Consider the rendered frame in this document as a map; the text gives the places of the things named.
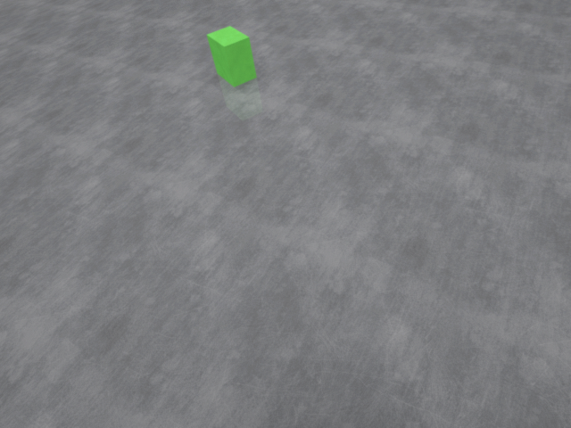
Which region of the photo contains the carton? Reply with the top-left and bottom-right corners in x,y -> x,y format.
207,26 -> 257,87

